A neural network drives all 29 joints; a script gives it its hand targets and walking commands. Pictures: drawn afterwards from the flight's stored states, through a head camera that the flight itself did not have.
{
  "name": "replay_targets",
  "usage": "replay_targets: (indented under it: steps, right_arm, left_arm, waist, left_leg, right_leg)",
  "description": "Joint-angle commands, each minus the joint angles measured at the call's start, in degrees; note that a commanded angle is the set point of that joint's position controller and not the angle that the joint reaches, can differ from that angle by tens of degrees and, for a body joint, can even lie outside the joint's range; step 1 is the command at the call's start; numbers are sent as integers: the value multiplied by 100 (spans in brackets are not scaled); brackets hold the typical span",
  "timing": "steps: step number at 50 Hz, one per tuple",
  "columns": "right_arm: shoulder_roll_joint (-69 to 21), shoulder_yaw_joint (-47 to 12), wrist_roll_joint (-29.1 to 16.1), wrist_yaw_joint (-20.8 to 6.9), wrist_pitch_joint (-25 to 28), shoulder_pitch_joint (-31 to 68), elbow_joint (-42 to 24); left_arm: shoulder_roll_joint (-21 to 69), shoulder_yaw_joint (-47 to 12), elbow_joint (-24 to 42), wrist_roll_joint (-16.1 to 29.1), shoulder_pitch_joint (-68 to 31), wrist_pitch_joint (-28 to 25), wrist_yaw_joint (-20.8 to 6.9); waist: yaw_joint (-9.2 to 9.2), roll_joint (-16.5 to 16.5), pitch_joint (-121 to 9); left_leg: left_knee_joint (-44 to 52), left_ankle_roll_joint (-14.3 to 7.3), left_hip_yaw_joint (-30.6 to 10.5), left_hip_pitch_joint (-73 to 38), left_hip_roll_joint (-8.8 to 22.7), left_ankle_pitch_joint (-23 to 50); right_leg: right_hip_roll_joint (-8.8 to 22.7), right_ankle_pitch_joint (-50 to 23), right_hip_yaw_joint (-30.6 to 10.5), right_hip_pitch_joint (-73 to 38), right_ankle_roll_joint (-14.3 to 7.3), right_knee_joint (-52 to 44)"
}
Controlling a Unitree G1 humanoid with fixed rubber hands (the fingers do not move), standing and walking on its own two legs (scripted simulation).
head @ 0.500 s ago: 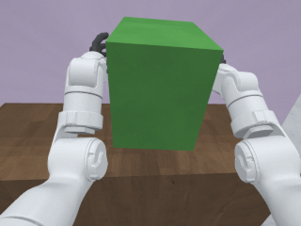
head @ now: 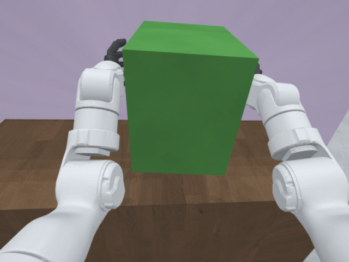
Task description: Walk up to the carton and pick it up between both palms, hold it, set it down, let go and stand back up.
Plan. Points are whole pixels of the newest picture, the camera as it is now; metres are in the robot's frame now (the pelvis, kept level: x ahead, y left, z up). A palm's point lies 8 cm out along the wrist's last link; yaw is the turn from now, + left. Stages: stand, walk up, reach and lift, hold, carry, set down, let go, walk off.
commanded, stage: hold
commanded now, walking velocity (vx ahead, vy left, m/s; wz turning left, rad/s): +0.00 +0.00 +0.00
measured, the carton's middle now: (181, 92) +0.41 +0.02 +0.27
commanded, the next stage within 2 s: none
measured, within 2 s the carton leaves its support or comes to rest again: neither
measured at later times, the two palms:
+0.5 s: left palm (112, 72) +0.37 +0.16 +0.33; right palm (251, 85) +0.38 -0.13 +0.31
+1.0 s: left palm (112, 72) +0.37 +0.16 +0.33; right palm (251, 85) +0.38 -0.13 +0.31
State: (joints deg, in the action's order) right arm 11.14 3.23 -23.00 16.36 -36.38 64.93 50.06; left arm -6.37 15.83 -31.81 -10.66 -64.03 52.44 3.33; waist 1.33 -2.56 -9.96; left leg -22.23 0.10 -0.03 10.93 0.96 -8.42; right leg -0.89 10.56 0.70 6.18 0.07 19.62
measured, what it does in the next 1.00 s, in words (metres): stands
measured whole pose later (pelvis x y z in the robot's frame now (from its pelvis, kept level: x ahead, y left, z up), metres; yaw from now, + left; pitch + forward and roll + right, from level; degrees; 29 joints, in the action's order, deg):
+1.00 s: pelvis +0.00 +0.00 +0.00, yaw +0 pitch -3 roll -1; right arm 11.2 3.2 -23.0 16.4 -37.0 65.1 50.1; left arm -6.4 15.8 -31.8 -10.7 -64.1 52.1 3.3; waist 1.3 -2.5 -10.1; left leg -22.2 0.1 -0.2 10.9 1.0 -8.5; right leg -0.9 10.6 0.7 6.2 0.1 19.6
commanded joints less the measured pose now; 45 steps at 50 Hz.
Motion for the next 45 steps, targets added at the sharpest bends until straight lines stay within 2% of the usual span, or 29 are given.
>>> replay_targets:
  steps: [1,4,6,8,9,10,11,12,14,16,17,19,20,21,24,26,27,28,30,31,32,34,37,38,39,41,43,44,45]
  right_arm:
    - [-3349,-1272,-1038,-687,-5,5863,-2589]
    - [-3506,-1309,-1000,-696,61,5867,-2648]
    - [-3284,-1221,-989,-700,36,5746,-2479]
    - [-3332,-1161,-969,-715,36,5737,-2438]
    - [-3386,-1303,-1004,-702,73,5920,-2863]
    - [-3387,-1269,-975,-691,24,5756,-2635]
    - [-3363,-1290,-988,-702,66,5993,-2823]
    - [-3351,-1277,-1007,-665,62,5825,-2744]
    - [-3297,-1216,-961,-697,32,5737,-2543]
    - [-3451,-1365,-1028,-702,34,6029,-2832]
    - [-3461,-1295,-1017,-679,22,5774,-2720]
    - [-3392,-1320,-1040,-696,22,5833,-2689]
    - [-3431,-1385,-1086,-694,60,5947,-2902]
    - [-3234,-1238,-1044,-678,12,5765,-2615]
    - [-3502,-1300,-960,-676,4,5866,-2569]
    - [-3375,-1151,-945,-684,3,5738,-2452]
    - [-3360,-1189,-960,-717,5,5763,-2341]
    - [-3450,-1245,-965,-752,74,6071,-2663]
    - [-3352,-1222,-947,-721,57,5980,-2654]
    - [-3443,-1220,-949,-734,20,5910,-2541]
    - [-3284,-1166,-937,-741,24,5891,-2495]
    - [-3297,-1173,-933,-738,57,5859,-2619]
    - [-3313,-1225,-936,-708,17,5679,-2524]
    - [-3398,-1307,-990,-711,37,5819,-2675]
    - [-3284,-1242,-991,-711,14,5653,-2492]
    - [-3296,-1152,-899,-724,49,5867,-2502]
    - [-3369,-1276,-958,-720,14,5803,-2548]
    - [-3348,-1180,-941,-722,-12,5750,-2335]
    - [-3409,-1295,-959,-713,43,5974,-2623]
  left_arm:
    - [4068,-1770,648,1247,-4000,-507,-781]
    - [4114,-1851,767,1257,-4051,-544,-761]
    - [4163,-1847,699,1304,-4020,-495,-784]
    - [4089,-1714,567,1223,-3941,-496,-786]
    - [4195,-1902,840,1365,-3914,-521,-790]
    - [4147,-1847,804,1298,-3917,-521,-785]
    - [4213,-1913,799,1410,-4074,-534,-772]
    - [4253,-1972,866,1382,-3950,-519,-768]
    - [4131,-1853,719,1263,-3930,-506,-787]
    - [4126,-1806,726,1288,-3975,-546,-774]
    - [4196,-1844,868,1355,-3975,-540,-768]
    - [4139,-1878,770,1299,-4001,-508,-769]
    - [4293,-2156,1043,1468,-4113,-541,-731]
    - [4161,-1909,688,1275,-3820,-482,-748]
    - [4063,-1743,678,1282,-4021,-526,-782]
    - [4175,-1773,691,1267,-4035,-514,-792]
    - [4086,-1755,606,1217,-3974,-512,-789]
    - [4202,-1877,711,1324,-4048,-559,-764]
    - [4138,-1812,597,1301,-3929,-525,-777]
    - [4068,-1699,573,1276,-3975,-549,-775]
    - [4135,-1761,525,1252,-4020,-528,-778]
    - [4279,-1920,755,1385,-4000,-553,-760]
    - [4133,-1804,649,1267,-3842,-516,-802]
    - [4139,-1774,706,1273,-3909,-525,-786]
    - [4131,-1839,703,1234,-3914,-524,-782]
    - [4141,-1789,537,1231,-3957,-529,-783]
    - [4046,-1717,641,1227,-3907,-534,-790]
    - [4023,-1665,478,1195,-3934,-537,-809]
    - [4060,-1695,543,1179,-3900,-530,-808]
  waist:
    - [426,670,-2216]
    - [408,678,-2377]
    - [501,817,-2091]
    - [451,688,-2092]
    - [472,639,-2491]
    - [456,662,-2283]
    - [471,707,-2446]
    - [557,772,-2370]
    - [529,760,-2256]
    - [353,583,-2337]
    - [498,665,-2318]
    - [430,718,-2323]
    - [536,857,-2772]
    - [527,840,-2211]
    - [401,553,-2288]
    - [502,750,-2136]
    - [435,698,-2045]
    - [424,675,-2415]
    - [467,680,-2200]
    - [379,601,-2197]
    - [495,683,-2105]
    - [538,753,-2323]
    - [506,660,-2156]
    - [429,636,-2326]
    - [502,794,-2102]
    - [512,733,-2027]
    - [454,565,-2242]
    - [421,618,-2023]
    - [356,582,-2171]
  left_leg:
    - [137,253,-256,-746,-58,647]
    - [121,258,-235,-758,-92,723]
    - [169,290,-285,-734,-33,700]
    - [213,268,-267,-705,-49,579]
    - [111,274,-270,-791,-51,848]
    - [139,280,-267,-774,-44,852]
    - [125,300,-270,-863,-37,946]
    - [98,327,-295,-849,-36,1030]
    - [145,289,-279,-774,-44,771]
    - [135,225,-230,-755,-85,804]
    - [123,270,-258,-867,-85,935]
    - [120,281,-260,-794,-67,804]
    - [41,341,-286,-970,-38,1156]
    - [69,332,-272,-869,-44,896]
    - [156,205,-223,-732,-82,672]
    - [193,295,-290,-701,-42,665]
    - [234,278,-310,-586,-27,495]
    - [198,273,-292,-647,-27,625]
    - [184,254,-267,-679,-44,551]
    - [218,243,-246,-651,-33,548]
    - [254,286,-295,-651,-20,388]
    - [201,324,-320,-718,2,644]
    - [217,283,-280,-636,-45,735]
    - [177,251,-282,-768,-59,821]
    - [195,308,-252,-653,-64,663]
    - [234,274,-265,-642,-44,421]
    - [210,233,-234,-769,-62,593]
    - [252,244,-217,-621,-70,428]
    - [247,222,-227,-613,-72,604]
  right_leg:
    - [-405,-748,-290,-295,112,-545]
    - [-386,-837,-279,-291,132,-499]
    - [-397,-814,-304,-254,81,-514]
    - [-390,-712,-304,-257,106,-544]
    - [-417,-997,-274,-427,125,-461]
    - [-416,-995,-304,-386,131,-476]
    - [-434,-1015,-264,-348,129,-467]
    - [-419,-1149,-269,-362,104,-471]
    - [-397,-915,-297,-364,106,-514]
    - [-413,-891,-294,-367,155,-512]
    - [-397,-1094,-276,-318,149,-484]
    - [-430,-897,-286,-312,109,-491]
    - [-432,-1242,-273,-379,94,-430]
    - [-425,-1002,-309,-256,98,-516]
    - [-384,-839,-287,-359,157,-521]
    - [-383,-808,-284,-285,98,-500]
    - [-396,-660,-275,-256,91,-508]
    - [-409,-743,-276,-339,87,-500]
    - [-387,-730,-316,-245,110,-534]
    - [-403,-703,-314,-250,104,-541]
    - [-408,-592,-308,-211,87,-536]
    - [-400,-856,-322,-307,69,-489]
    - [-410,-923,-283,-431,88,-506]
    - [-406,-956,-284,-404,113,-491]
    - [-389,-857,-298,-336,88,-522]
    - [-372,-599,-298,-164,87,-549]
    - [-387,-779,-292,-306,132,-535]
    - [-382,-621,-336,-246,120,-567]
    - [-412,-749,-295,-372,124,-519]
